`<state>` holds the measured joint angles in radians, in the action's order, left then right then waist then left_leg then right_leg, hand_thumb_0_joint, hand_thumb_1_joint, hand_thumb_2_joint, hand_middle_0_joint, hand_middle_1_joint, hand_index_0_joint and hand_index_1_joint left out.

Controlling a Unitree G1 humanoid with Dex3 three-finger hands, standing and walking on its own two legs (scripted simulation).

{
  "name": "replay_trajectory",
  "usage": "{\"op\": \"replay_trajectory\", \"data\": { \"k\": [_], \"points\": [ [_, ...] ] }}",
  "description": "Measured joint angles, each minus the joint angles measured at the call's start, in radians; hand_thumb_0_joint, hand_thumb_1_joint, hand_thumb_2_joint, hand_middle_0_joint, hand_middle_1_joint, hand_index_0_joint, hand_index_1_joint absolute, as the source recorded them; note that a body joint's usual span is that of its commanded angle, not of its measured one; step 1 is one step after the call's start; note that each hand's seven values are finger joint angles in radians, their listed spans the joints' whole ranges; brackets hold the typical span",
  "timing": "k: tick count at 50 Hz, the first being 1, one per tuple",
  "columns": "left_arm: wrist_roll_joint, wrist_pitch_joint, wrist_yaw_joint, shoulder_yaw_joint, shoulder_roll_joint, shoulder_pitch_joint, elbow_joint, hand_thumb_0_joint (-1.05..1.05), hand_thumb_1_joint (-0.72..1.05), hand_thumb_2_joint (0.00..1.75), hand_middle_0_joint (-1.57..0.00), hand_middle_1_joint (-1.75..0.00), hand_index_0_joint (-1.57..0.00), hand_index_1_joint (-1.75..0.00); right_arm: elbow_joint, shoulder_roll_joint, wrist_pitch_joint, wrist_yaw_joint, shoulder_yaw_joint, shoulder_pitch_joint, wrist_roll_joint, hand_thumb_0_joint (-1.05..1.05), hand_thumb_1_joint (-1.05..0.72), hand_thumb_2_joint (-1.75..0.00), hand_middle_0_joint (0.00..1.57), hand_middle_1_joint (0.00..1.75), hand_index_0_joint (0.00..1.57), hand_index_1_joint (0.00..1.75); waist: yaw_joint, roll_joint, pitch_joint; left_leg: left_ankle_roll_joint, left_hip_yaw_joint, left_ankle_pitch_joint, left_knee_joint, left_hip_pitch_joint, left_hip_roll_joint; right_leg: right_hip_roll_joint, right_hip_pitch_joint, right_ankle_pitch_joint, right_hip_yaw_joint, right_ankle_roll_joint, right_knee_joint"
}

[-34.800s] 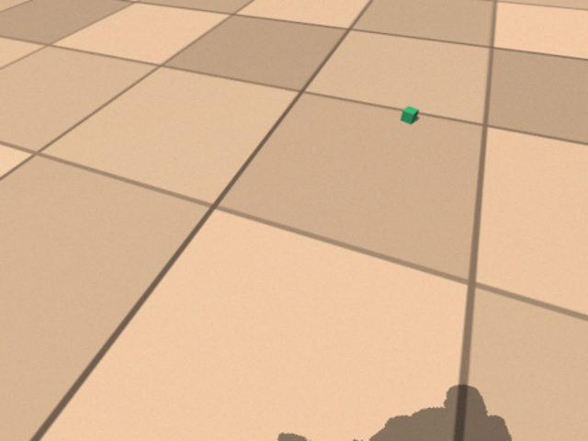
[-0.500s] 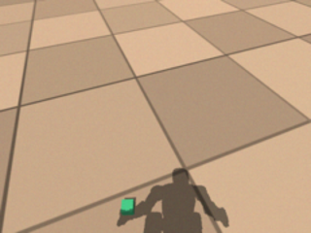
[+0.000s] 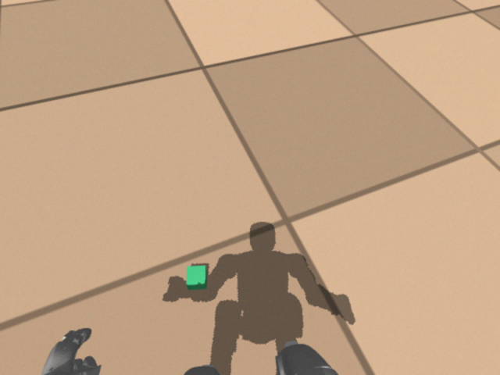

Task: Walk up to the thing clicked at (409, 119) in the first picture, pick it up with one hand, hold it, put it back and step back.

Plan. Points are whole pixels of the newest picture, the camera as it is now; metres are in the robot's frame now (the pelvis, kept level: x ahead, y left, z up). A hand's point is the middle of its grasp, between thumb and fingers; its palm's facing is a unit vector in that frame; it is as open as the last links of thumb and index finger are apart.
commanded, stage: step back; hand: left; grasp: from above
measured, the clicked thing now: (196, 277) +0.48 +0.18 -0.72
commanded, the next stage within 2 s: none
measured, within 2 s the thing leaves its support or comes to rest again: neither
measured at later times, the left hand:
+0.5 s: hand out of the picture +0.01 +0.23 -0.13, palm faces -0.08 -0.91 -0.40, open 7.4 cm
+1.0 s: hand out of the picture -0.15 +0.25 -0.15, palm faces -0.08 -0.91 -0.40, open 7.4 cm
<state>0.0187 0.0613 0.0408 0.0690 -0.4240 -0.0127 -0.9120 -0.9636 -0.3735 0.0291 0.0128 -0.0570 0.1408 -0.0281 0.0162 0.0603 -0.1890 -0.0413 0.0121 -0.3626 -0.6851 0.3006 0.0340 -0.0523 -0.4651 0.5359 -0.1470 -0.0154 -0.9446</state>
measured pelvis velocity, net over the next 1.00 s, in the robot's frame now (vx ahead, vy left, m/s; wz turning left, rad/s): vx -0.26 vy -0.03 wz -0.09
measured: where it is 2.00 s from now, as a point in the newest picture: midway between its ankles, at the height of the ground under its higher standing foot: outside the picture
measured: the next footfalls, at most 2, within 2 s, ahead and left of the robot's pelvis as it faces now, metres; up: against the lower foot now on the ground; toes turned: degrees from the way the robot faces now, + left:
right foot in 0.34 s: -0.05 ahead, -0.14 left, +0.00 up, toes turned -2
left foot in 0.66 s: -0.13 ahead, +0.10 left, +0.00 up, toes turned -4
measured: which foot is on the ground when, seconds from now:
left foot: down 0.00-0.36, up 0.38-0.64, down 0.66-1.00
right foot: up 0.00-0.32, down 0.34-0.68, up 0.70-1.00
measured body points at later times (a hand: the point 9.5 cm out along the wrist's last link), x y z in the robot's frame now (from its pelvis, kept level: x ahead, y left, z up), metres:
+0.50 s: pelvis -0.11 -0.02 +0.01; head -0.05 -0.04 +0.45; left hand +0.02 +0.28 -0.10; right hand -0.03 -0.34 -0.12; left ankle -0.10 +0.11 -0.65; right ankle -0.09 -0.14 -0.72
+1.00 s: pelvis -0.26 -0.03 +0.00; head -0.20 -0.02 +0.45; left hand -0.15 +0.29 -0.12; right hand -0.15 -0.34 -0.10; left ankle -0.17 +0.10 -0.72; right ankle -0.31 -0.16 -0.69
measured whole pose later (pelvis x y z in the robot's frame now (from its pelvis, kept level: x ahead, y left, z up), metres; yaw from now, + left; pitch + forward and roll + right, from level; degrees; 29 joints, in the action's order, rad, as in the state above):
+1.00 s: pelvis -0.26 -0.03 +0.00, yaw -5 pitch -2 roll -1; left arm 0.02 0.06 0.01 0.09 -0.41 -0.19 -0.83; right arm -0.79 -0.37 0.02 -0.01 -0.04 0.11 -0.03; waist -0.02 0.02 -0.18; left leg 0.00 0.00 -0.20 -0.62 0.39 -0.05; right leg -0.04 -0.31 0.50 -0.09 0.03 -0.90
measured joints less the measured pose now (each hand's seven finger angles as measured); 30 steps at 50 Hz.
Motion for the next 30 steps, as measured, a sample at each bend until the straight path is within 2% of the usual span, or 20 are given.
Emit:
{"op": "replay_trajectory", "data": {
  "k": [3, 7, 11, 14, 16, 18, 19, 21, 24, 27, 30],
  "points": [
    [-0.005, 0.000, 0.001, -0.003, 0.005, -0.012, 0.015, 0.00, 0.90, 0.90, -0.20, -0.30, -0.21, -0.29, 0.014, 0.019, 0.003, -0.014, 0.007, 0.014, -0.004, 0.01, -0.90, -0.90, 0.21, 0.30, 0.20, 0.30, 0.005, -0.001, -0.007, -0.005, -0.006, 0.044, 0.048, -0.002, -0.014, -0.064, -0.040, 0.001, -0.015, -0.001, -0.188],
    [0.000, -0.002, -0.012, -0.003, 0.020, -0.055, 0.036, 0.00, 0.90, 0.90, -0.21, -0.30, -0.21, -0.29, 0.054, 0.028, -0.004, -0.029, 0.006, 0.019, 0.001, 0.01, -0.90, -0.90, 0.21, 0.30, 0.20, 0.30, 0.007, -0.013, -0.016, -0.008, -0.027, 0.078, 0.080, 0.000, -0.030, -0.064, -0.011, -0.020, -0.001, 0.024, -0.229],
    [0.001, 0.001, -0.021, 0.004, 0.028, -0.087, 0.049, 0.00, 0.90, 0.90, -0.21, -0.30, -0.21, -0.29, 0.095, 0.029, -0.014, -0.033, 0.011, 0.013, 0.004, 0.01, -0.90, -0.90, 0.21, 0.30, 0.20, 0.30, 0.007, -0.023, -0.024, -0.005, -0.050, 0.092, 0.066, 0.024, -0.046, -0.030, 0.059, -0.018, 0.014, 0.038, -0.107],
    [0.002, -0.003, -0.028, 0.010, 0.031, -0.098, 0.054, 0.00, 0.90, 0.90, -0.21, -0.30, -0.21, -0.29, 0.116, 0.022, -0.012, -0.030, 0.016, 0.006, 0.004, 0.01, -0.90, -0.90, 0.21, 0.30, 0.20, 0.30, 0.002, -0.032, -0.024, 0.006, -0.064, 0.096, 0.034, 0.056, -0.059, 0.005, 0.118, -0.038, 0.047, 0.032, 0.043],
    [0.005, -0.011, -0.032, 0.013, 0.034, -0.108, 0.053, 0.00, 0.90, 0.90, -0.21, -0.30, -0.21, -0.29, 0.122, 0.012, -0.004, -0.027, 0.017, 0.000, 0.006, 0.01, -0.90, -0.90, 0.21, 0.30, 0.20, 0.30, -0.002, -0.042, -0.014, 0.016, -0.070, 0.091, -0.002, 0.085, -0.070, 0.024, 0.175, -0.107, 0.077, 0.019, 0.194],
    [0.014, -0.022, -0.033, 0.017, 0.049, -0.114, 0.046, 0.00, 0.90, 0.90, -0.21, -0.30, -0.21, -0.29, 0.116, -0.005, 0.006, -0.025, 0.015, -0.013, 0.014, 0.01, -0.90, -0.90, 0.21, 0.30, 0.20, 0.30, 0.000, -0.084, -0.015, 0.031, -0.052, 0.085, -0.046, 0.112, -0.098, 0.005, 0.209, -0.167, 0.105, 0.010, 0.274],
    [0.015, -0.023, -0.037, 0.015, 0.057, -0.121, 0.047, 0.00, 0.90, 0.90, -0.21, -0.30, -0.21, -0.29, 0.108, -0.009, 0.012, -0.027, 0.012, -0.017, 0.018, 0.01, -0.90, -0.90, 0.21, 0.30, 0.20, 0.30, 0.006, -0.099, -0.012, 0.032, -0.021, 0.045, -0.070, 0.125, -0.088, 0.000, 0.204, -0.169, 0.118, 0.006, 0.269],
    [0.017, -0.025, -0.043, 0.009, 0.062, -0.138, 0.057, 0.00, 0.90, 0.90, -0.21, -0.30, -0.21, -0.30, 0.094, -0.009, 0.024, -0.030, 0.008, -0.019, 0.024, 0.01, -0.90, -0.90, 0.21, 0.30, 0.20, 0.30, -0.007, -0.083, 0.003, 0.035, 0.039, -0.099, -0.221, 0.160, -0.014, 0.019, 0.185, -0.174, 0.106, -0.003, 0.258],
    [0.015, -0.020, -0.037, 0.004, 0.076, -0.147, 0.070, 0.00, 0.90, 0.90, -0.21, -0.30, -0.21, -0.30, 0.087, -0.022, 0.020, -0.032, 0.009, -0.001, 0.036, 0.01, -0.90, -0.90, 0.21, 0.30, 0.20, 0.30, -0.020, -0.078, 0.021, 0.042, 0.101, -0.131, -0.423, 0.183, 0.069, 0.043, 0.175, -0.216, 0.098, -0.003, 0.296],
    [0.018, -0.017, -0.030, 0.003, 0.078, -0.139, 0.097, 0.00, 0.90, 0.90, -0.21, -0.30, -0.21, -0.30, 0.087, -0.034, 0.011, -0.036, 0.014, 0.023, 0.037, 0.01, -0.90, -0.90, 0.21, 0.30, 0.20, 0.30, -0.026, -0.075, 0.031, 0.055, 0.104, -0.139, -0.431, 0.145, 0.079, 0.056, 0.152, -0.252, 0.106, -0.002, 0.322],
    [0.020, -0.020, -0.023, 0.002, 0.070, -0.122, 0.131, 0.00, 0.90, 0.90, -0.21, -0.30, -0.21, -0.30, 0.086, -0.038, 0.010, -0.036, 0.016, 0.040, 0.031, 0.01, -0.90, -0.90, 0.21, 0.30, 0.20, 0.30, -0.026, -0.068, 0.027, 0.057, 0.076, -0.148, -0.271, 0.066, 0.046, 0.067, 0.122, -0.274, 0.127, 0.005, 0.317]
  ]
}}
